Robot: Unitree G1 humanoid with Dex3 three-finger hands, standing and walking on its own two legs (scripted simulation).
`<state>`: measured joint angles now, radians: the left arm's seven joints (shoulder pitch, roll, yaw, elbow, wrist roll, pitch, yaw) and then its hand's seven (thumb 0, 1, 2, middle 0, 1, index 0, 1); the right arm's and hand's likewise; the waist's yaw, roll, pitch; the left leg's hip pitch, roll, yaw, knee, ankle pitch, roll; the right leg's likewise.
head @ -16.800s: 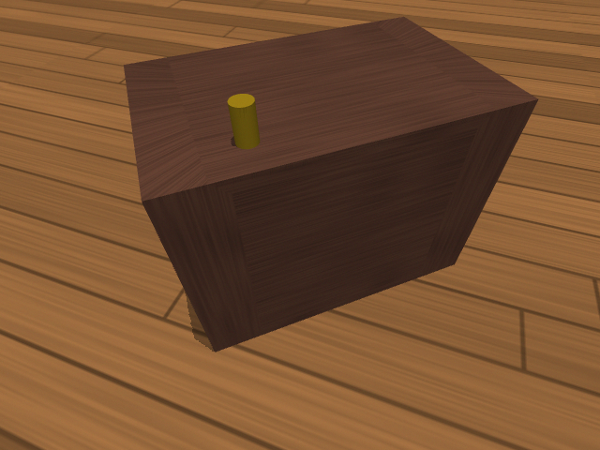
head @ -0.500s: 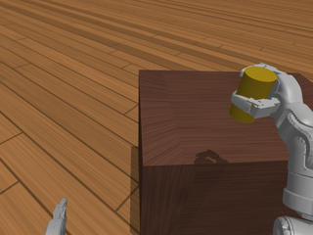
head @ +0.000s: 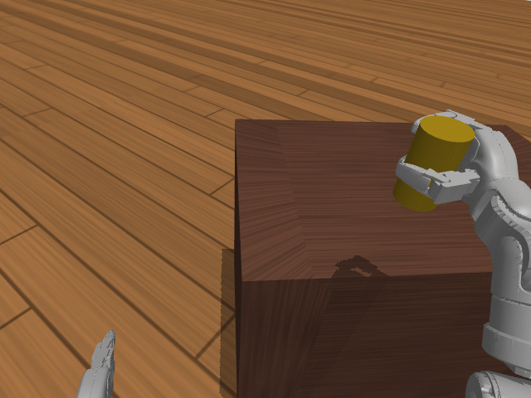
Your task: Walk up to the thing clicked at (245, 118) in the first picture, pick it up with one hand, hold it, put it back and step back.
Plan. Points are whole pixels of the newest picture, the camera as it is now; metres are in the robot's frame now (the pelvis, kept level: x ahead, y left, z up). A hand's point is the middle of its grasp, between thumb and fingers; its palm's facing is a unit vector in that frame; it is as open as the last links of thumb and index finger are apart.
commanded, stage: hold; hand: right
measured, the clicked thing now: (429, 165) +0.32 -0.18 +0.27
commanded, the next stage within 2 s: crouch in 1.32 s
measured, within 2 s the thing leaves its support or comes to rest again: neither
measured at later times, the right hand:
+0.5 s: hand (432, 153) +0.34 -0.18 +0.28, palm faces +0.14 +0.99 -0.02, open 9.0 cm
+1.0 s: hand (421, 153) +0.34 -0.17 +0.28, palm faces +0.07 +1.00 -0.03, open 9.0 cm
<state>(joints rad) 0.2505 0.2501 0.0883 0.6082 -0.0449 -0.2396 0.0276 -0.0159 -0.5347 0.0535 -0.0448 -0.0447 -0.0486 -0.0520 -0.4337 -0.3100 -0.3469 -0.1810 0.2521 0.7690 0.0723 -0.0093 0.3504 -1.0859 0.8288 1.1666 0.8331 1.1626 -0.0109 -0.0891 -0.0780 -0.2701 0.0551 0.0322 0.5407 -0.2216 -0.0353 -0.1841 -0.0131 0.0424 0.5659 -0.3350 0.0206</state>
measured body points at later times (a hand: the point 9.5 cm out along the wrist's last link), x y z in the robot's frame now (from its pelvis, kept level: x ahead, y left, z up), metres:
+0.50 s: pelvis +0.00 +0.00 +0.00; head -0.04 +0.03 +0.45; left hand +0.17 +0.26 -0.07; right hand +0.32 -0.23 +0.28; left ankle +0.04 +0.14 -0.73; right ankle -0.02 -0.13 -0.73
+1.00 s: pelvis +0.00 +0.00 +0.00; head -0.04 +0.03 +0.45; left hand +0.17 +0.26 -0.07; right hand +0.33 -0.22 +0.28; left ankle +0.04 +0.14 -0.73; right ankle -0.02 -0.13 -0.73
